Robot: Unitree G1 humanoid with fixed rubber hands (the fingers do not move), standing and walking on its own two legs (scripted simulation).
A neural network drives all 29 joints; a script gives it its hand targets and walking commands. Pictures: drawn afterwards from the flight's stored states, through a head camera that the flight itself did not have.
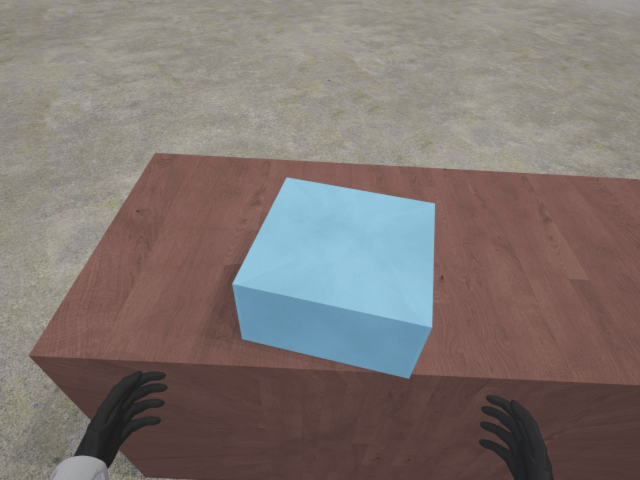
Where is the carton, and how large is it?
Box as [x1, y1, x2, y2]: [232, 178, 434, 378]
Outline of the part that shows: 286,178 232,283 242,338 408,378 431,328 434,203 304,180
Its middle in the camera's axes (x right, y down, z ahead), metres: +0.04 +0.06 +0.67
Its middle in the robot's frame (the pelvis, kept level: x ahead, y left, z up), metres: +0.48 +0.01 -0.03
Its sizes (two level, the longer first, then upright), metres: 0.278 0.267 0.146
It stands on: a pedestal, 0.68 m high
